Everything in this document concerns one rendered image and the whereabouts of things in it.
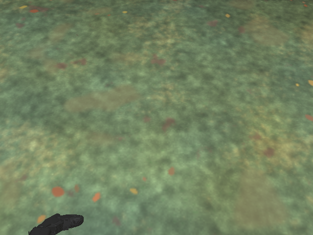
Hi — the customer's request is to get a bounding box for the left robot hand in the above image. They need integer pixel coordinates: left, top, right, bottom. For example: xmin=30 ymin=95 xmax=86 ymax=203
xmin=28 ymin=213 xmax=84 ymax=235

